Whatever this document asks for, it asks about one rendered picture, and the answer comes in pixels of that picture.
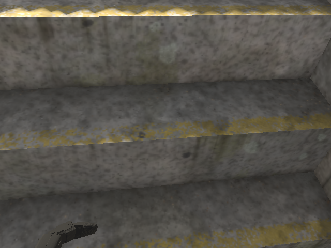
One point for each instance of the robot left hand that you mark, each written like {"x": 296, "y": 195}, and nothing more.
{"x": 66, "y": 232}

